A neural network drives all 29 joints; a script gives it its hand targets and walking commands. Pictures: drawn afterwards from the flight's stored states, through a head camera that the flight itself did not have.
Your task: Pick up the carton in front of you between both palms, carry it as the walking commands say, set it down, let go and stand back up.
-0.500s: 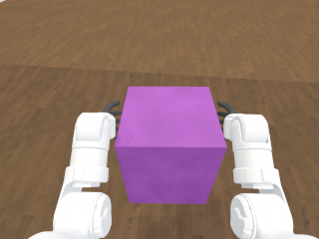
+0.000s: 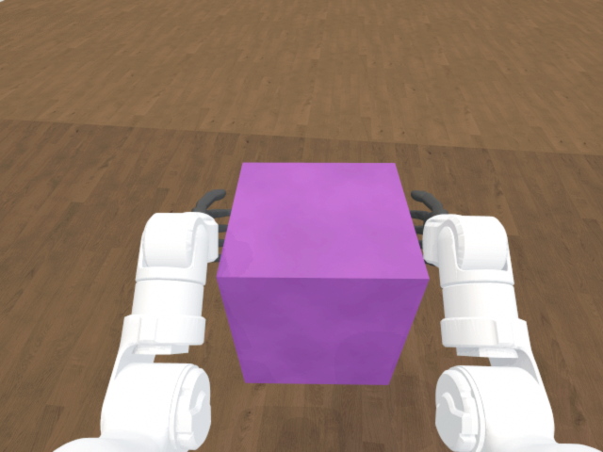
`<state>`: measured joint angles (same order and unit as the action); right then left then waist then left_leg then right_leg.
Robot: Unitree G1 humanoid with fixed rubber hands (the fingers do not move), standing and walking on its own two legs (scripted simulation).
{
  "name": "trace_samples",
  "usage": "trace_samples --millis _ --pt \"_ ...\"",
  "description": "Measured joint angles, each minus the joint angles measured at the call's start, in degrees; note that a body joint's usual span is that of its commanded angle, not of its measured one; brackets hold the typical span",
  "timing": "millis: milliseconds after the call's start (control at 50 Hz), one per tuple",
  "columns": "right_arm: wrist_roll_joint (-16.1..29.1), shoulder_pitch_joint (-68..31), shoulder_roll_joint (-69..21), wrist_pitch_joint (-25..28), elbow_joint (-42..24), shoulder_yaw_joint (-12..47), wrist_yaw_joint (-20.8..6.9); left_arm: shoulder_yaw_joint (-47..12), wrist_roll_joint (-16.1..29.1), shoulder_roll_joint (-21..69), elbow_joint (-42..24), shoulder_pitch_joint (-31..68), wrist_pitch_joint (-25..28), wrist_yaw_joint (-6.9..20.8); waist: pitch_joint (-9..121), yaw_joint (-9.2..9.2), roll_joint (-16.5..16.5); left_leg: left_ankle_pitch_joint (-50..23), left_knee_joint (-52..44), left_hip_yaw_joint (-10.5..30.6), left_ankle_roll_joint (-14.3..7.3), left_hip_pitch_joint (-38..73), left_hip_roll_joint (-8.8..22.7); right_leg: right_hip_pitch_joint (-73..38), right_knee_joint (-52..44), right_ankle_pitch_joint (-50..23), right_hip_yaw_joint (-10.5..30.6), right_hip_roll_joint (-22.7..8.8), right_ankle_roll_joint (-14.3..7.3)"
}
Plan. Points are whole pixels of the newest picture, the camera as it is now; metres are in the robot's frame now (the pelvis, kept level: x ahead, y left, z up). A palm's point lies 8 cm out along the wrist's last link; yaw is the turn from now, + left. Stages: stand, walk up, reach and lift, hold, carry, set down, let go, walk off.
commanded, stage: carry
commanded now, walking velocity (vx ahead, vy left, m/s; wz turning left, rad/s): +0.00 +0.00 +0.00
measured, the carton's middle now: (317, 276) +0.34 +0.00 +0.06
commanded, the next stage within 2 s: none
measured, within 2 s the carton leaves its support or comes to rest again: neither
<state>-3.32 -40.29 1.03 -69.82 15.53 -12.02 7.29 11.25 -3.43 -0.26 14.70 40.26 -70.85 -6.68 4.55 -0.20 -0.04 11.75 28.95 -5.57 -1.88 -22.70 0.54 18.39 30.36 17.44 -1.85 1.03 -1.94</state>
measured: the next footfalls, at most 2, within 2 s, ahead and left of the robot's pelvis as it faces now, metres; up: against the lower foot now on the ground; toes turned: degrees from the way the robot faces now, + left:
right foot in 0.92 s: +0.32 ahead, -0.12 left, +0.02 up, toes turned -7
left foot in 1.34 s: +0.63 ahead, +0.07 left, +0.04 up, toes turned +7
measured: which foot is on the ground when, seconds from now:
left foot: down 0.00-0.92, up 0.94-1.00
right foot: down 0.00-0.56, up 0.58-0.90, down 0.92-1.00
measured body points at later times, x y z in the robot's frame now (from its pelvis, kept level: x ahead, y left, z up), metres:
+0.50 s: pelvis +0.02 +0.00 +0.00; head +0.00 +0.01 +0.45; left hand +0.39 +0.15 +0.16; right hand +0.39 -0.15 +0.16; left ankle +0.08 +0.09 -0.73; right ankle +0.03 -0.10 -0.73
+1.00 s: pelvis +0.22 -0.03 +0.01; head +0.24 -0.04 +0.46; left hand +0.61 +0.12 +0.17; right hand +0.62 -0.19 +0.16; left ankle +0.11 +0.09 -0.66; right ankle +0.28 -0.12 -0.72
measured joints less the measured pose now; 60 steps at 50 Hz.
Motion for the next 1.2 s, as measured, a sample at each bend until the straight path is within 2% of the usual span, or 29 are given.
trace_samples --millis 320,420,500,560,620,660,700,760,860,920,940,1000,1040,1120,1200 --pt "0.05 0.08 0.03 -0.08 -0.29 0.11 -0.01 -0.07 0.05 -0.03 -0.31 -0.08 -0.10 0.00 0.05 0.07 0.03 0.22 0.24 0.06 0.04 -0.10 0.04 0.02 0.13 0.19 -0.06 0.03 -0.06" --pt "0.83 0.03 0.66 -1.36 -2.49 1.08 0.03 -0.59 0.49 -0.35 -2.88 -0.07 -1.62 -0.18 0.87 0.57 -0.10 8.47 3.26 0.38 -0.50 -0.89 -0.25 -0.05 1.08 4.57 -0.25 -0.16 -0.98" --pt "2.39 -2.43 2.29 -3.01 -4.21 0.97 0.16 -0.82 1.07 -0.78 -4.93 2.65 -3.63 -0.84 1.13 0.66 -0.51 10.66 5.28 0.30 -0.69 -0.79 -0.64 -0.69 1.74 4.15 -0.25 -0.65 -1.12" --pt "2.51 -5.09 2.43 -4.24 -3.04 0.49 0.28 -0.08 1.25 -1.48 -4.90 4.68 -5.47 -0.96 2.49 1.22 -1.28 8.60 4.93 -0.40 -1.20 0.40 -1.48 -0.52 5.28 9.86 0.23 -1.65 -1.11" --pt "1.68 -7.44 1.72 -5.08 -0.42 0.30 0.46 1.72 1.78 -2.51 -2.88 6.59 -6.75 -0.96 4.00 2.19 0.11 6.68 4.54 -0.44 -1.98 1.04 -0.99 3.64 15.81 13.44 -0.38 -1.25 -0.89" --pt "1.52 -7.65 1.54 -5.58 0.85 0.22 0.48 2.80 1.46 -2.61 -0.31 8.09 -7.21 -0.97 4.30 2.67 0.72 7.68 2.86 -0.02 -1.97 2.36 -0.56 7.67 22.64 12.78 -0.85 -1.06 -0.76" --pt "1.62 -7.56 1.53 -6.08 1.20 0.27 0.51 3.38 1.14 -2.70 1.41 9.25 -7.54 -0.95 4.04 3.07 0.85 7.55 0.14 0.33 -1.59 4.33 -0.22 11.06 25.03 9.92 -1.40 -1.57 -0.26" --pt "1.89 -8.24 1.62 -6.72 0.01 0.07 0.80 3.70 1.22 -3.07 1.32 10.70 -7.89 -0.94 2.85 3.68 0.77 7.03 -3.76 0.75 -0.88 7.38 0.09 14.82 22.63 5.13 -1.88 -2.70 0.71" --pt "1.43 -10.31 1.37 -6.80 -1.19 -1.46 1.13 5.03 0.76 -2.85 0.06 12.51 -7.78 -0.95 1.50 3.96 1.04 9.17 -6.51 1.46 1.07 11.75 1.09 15.31 9.70 0.82 -3.64 -3.09 1.04" --pt "1.38 -11.25 1.93 -6.84 -1.18 -2.39 1.12 5.55 0.10 -2.09 0.65 13.65 -7.17 -0.96 0.84 3.09 1.83 14.57 -0.69 2.25 2.56 12.53 2.70 10.19 0.89 -2.47 -7.07 -1.72 -0.61" --pt "1.67 -11.37 2.49 -6.53 -1.14 -2.80 1.10 5.42 -0.28 -1.49 0.95 13.88 -6.44 -0.96 0.45 2.34 2.26 16.41 5.74 2.41 2.47 10.46 3.55 9.98 2.05 -4.59 -7.75 -1.43 -1.47" --pt "1.83 -10.38 2.74 -5.64 -0.79 -4.26 1.01 4.58 -1.31 0.35 0.01 11.56 -5.17 -0.94 -1.10 -0.16 1.68 16.74 30.47 4.74 1.11 -0.09 1.91 8.45 4.95 -0.36 -7.47 -1.46 -2.47" --pt "1.32 -9.93 2.26 -5.92 -1.62 -4.28 1.01 3.98 -0.87 0.68 -2.49 9.14 -5.35 -0.93 -2.43 -1.31 1.46 14.03 39.50 4.40 0.25 -6.85 1.60 5.98 3.21 0.98 -6.92 -1.49 -2.24" --pt "0.58 -9.91 1.27 -6.39 -6.58 -4.01 1.00 3.92 0.32 0.84 -9.08 6.93 -5.56 -1.24 -5.37 -2.82 1.51 9.41 41.58 3.92 0.41 -17.30 2.64 0.99 -0.82 2.13 -6.20 -1.24 -2.07" --pt "-0.02 -10.34 0.27 -6.63 -12.40 -4.68 1.00 4.80 0.93 1.29 -14.41 7.19 -5.28 -1.61 -6.65 -3.59 1.47 6.38 33.35 3.20 0.96 -22.70 3.45 -3.98 -3.72 4.65 -5.55 -1.08 -1.61"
